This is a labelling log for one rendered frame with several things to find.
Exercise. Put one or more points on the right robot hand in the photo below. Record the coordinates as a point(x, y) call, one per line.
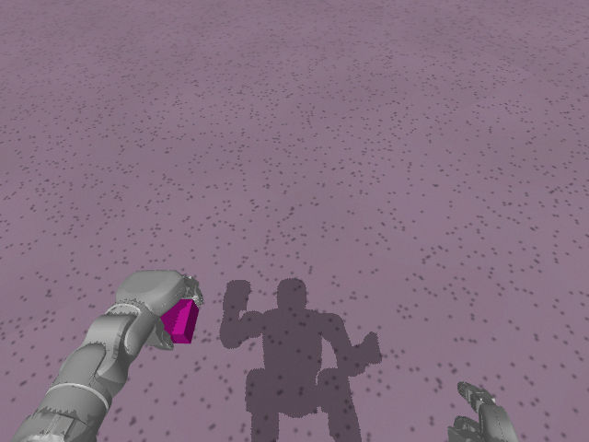
point(494, 424)

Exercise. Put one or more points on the left robot arm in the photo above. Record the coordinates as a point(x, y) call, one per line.
point(76, 403)

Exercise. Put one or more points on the left robot hand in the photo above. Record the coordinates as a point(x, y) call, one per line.
point(159, 291)

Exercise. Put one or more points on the small box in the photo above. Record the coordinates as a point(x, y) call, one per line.
point(180, 321)

